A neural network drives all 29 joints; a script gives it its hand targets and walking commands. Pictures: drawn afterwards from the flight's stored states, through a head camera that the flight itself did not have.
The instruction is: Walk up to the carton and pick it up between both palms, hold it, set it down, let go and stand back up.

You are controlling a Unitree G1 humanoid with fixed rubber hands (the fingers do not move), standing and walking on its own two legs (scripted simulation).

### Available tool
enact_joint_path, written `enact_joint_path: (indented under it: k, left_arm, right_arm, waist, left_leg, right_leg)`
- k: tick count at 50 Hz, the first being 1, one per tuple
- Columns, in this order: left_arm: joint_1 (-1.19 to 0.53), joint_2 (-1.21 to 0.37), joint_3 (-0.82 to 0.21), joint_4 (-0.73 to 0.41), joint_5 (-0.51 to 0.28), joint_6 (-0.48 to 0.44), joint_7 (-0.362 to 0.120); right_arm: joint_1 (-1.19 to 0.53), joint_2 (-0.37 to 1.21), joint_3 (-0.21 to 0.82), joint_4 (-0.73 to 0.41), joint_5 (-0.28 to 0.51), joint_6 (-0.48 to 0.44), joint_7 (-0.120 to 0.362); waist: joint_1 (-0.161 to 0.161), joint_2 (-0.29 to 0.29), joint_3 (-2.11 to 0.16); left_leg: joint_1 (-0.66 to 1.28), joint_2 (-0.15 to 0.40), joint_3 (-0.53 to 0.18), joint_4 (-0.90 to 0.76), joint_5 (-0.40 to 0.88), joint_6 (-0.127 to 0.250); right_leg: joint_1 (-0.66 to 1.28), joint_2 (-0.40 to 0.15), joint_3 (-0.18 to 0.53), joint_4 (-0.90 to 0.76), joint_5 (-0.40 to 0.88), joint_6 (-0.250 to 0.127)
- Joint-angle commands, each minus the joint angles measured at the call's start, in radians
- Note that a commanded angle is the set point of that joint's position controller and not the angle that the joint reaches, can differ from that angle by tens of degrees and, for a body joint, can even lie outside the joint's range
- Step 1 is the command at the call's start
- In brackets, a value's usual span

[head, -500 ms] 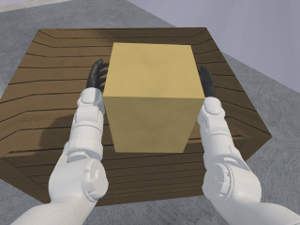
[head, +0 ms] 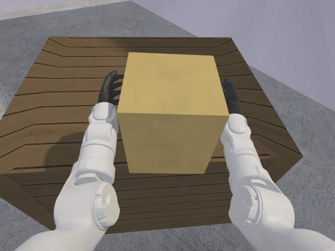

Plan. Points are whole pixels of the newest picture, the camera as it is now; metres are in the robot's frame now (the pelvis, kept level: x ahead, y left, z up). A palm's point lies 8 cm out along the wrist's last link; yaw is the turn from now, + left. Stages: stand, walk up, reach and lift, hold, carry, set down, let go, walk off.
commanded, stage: reach and lift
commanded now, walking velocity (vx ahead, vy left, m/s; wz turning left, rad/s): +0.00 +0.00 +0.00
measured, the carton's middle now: (169, 117) +0.42 -0.01 +0.08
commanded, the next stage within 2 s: none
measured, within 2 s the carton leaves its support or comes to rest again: leaves its support in 0.16 s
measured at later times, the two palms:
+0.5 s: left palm (100, 99) +0.40 +0.14 +0.17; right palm (236, 107) +0.38 -0.16 +0.16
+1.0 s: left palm (94, 98) +0.38 +0.15 +0.18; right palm (236, 102) +0.37 -0.15 +0.18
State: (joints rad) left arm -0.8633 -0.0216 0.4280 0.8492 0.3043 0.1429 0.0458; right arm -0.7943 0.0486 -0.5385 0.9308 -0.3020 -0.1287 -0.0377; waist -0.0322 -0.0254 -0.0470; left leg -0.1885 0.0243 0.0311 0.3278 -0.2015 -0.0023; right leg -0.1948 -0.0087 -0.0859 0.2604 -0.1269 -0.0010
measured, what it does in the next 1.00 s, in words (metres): stands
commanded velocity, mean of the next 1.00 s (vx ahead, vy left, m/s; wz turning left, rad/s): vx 0.00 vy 0.00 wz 0.00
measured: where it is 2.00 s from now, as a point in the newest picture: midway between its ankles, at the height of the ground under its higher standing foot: outside the picture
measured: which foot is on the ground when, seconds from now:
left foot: down 0.00-1.00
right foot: down 0.00-1.00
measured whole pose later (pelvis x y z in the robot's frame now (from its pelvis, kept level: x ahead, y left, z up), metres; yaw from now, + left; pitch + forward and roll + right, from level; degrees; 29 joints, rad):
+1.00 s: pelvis -0.02 +0.00 +0.00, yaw +2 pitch -3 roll -1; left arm -0.83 0.04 0.28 0.64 0.22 0.42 0.08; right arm -0.81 -0.03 -0.24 0.89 0.03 0.05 -0.12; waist -0.07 -0.05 -0.03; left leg -0.11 0.03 0.01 0.35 -0.19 -0.01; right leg -0.08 -0.01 -0.12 0.25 -0.11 -0.01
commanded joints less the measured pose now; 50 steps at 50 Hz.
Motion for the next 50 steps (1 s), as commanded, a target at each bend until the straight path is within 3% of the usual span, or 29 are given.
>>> enact_joint_path:
  k: [1,8,11,17,26,31,34,40,47,50]
  left_arm:
    - [-0.599,-0.509,-0.273,-0.064,-0.029,-0.057,-0.115]
    - [-0.682,-0.527,-0.284,-0.050,-0.029,-0.090,-0.109]
    - [-0.710,-0.530,-0.294,-0.048,-0.035,-0.082,-0.107]
    - [-0.680,-0.516,-0.251,-0.035,-0.006,-0.010,-0.116]
    - [-0.694,-0.484,-0.235,-0.088,-0.009,0.061,-0.121]
    - [-0.655,-0.481,-0.240,-0.091,-0.010,0.090,-0.121]
    - [-0.657,-0.493,-0.282,-0.119,-0.041,0.104,-0.121]
    - [-0.670,-0.566,-0.424,-0.245,-0.119,0.122,-0.103]
    - [-0.664,-0.606,-0.518,-0.377,-0.173,0.215,-0.095]
    - [-0.656,-0.600,-0.508,-0.377,-0.167,0.264,-0.104]
  right_arm:
    - [-0.728,0.437,0.291,-0.094,-0.022,-0.116,0.116]
    - [-0.820,0.410,0.267,-0.107,-0.043,-0.163,0.112]
    - [-0.824,0.396,0.237,-0.072,-0.045,-0.159,0.110]
    - [-0.843,0.361,0.212,-0.046,-0.023,-0.116,0.105]
    - [-0.874,0.362,0.231,-0.074,0.036,-0.060,0.101]
    - [-0.856,0.378,0.276,-0.084,0.076,-0.029,0.097]
    - [-0.863,0.386,0.319,-0.109,0.103,-0.015,0.089]
    - [-0.888,0.437,0.472,-0.205,0.224,0.006,0.060]
    - [-0.919,0.445,0.593,-0.339,0.359,0.093,0.020]
    - [-0.915,0.446,0.616,-0.335,0.399,0.151,0.004]
  waist:
    - [0.009,0.026,-0.595]
    - [0.003,0.027,-0.630]
    - [-0.014,0.039,-0.612]
    - [-0.010,0.044,-0.514]
    - [-0.003,0.031,-0.462]
    - [0.008,0.027,-0.443]
    - [-0.005,0.020,-0.481]
    - [-0.025,0.055,-0.604]
    - [-0.045,0.063,-0.572]
    - [-0.054,0.057,-0.497]
  left_leg:
    - [0.079,-0.027,0.055,0.006,0.450,-0.061]
    - [0.086,-0.026,0.058,-0.016,0.387,-0.067]
    - [0.108,-0.023,0.059,-0.020,0.361,-0.073]
    - [0.125,-0.025,0.064,-0.047,0.281,-0.069]
    - [0.102,-0.035,0.071,-0.072,0.201,-0.045]
    - [0.112,-0.037,0.069,-0.065,0.225,-0.036]
    - [0.135,-0.042,0.061,-0.046,0.266,-0.042]
    - [0.204,-0.043,0.026,0.034,0.484,-0.074]
    - [0.228,-0.050,-0.014,0.048,0.496,-0.076]
    - [0.201,-0.055,-0.019,0.025,0.404,-0.067]
  right_leg:
    - [0.400,0.015,-0.038,0.093,0.570,0.041]
    - [0.391,0.016,-0.048,0.064,0.474,0.029]
    - [0.363,0.020,-0.052,0.044,0.405,0.022]
    - [0.334,0.018,-0.055,0.009,0.262,0.020]
    - [0.343,0.011,-0.045,0.004,0.193,0.031]
    - [0.363,0.016,-0.038,0.015,0.221,0.035]
    - [0.369,0.018,-0.034,0.024,0.264,0.037]
    - [0.396,0.038,-0.032,0.055,0.465,0.031]
    - [0.379,0.044,-0.018,0.053,0.451,0.035]
    - [0.376,0.040,-0.011,0.041,0.380,0.039]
